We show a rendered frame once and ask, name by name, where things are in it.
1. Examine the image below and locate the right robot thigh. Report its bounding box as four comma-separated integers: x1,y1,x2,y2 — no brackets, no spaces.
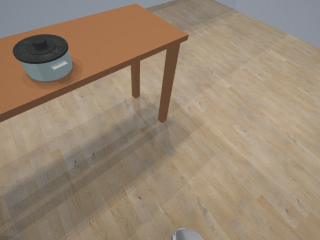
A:
171,229,204,240

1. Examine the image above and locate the knob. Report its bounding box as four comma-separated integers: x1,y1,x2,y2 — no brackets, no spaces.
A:
31,37,47,48

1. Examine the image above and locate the lid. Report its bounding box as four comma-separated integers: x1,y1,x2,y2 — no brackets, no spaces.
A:
13,34,68,64

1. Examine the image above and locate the pot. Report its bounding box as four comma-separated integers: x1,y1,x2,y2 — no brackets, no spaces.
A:
20,50,73,82

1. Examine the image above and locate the table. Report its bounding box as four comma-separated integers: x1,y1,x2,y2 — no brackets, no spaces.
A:
0,3,189,123

